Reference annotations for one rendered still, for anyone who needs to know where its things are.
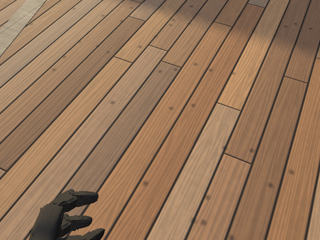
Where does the robot left hand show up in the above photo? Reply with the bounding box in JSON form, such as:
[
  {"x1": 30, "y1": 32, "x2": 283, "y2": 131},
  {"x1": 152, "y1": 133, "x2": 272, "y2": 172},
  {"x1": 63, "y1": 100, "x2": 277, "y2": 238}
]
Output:
[{"x1": 29, "y1": 189, "x2": 105, "y2": 240}]

